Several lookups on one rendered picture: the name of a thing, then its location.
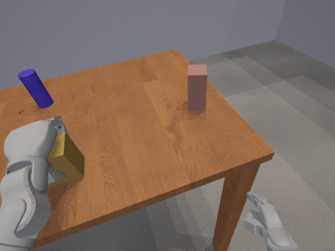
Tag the left robot hand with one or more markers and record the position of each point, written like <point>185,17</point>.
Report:
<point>36,139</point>

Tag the robot left forearm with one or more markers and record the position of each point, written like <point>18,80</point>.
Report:
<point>25,208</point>

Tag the robot right forearm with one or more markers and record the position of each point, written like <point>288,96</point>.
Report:
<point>278,239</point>

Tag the table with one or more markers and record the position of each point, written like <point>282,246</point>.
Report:
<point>141,144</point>

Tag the right robot hand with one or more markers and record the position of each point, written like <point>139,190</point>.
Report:
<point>257,223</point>

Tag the sponge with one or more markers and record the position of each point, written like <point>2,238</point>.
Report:
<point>66,157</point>

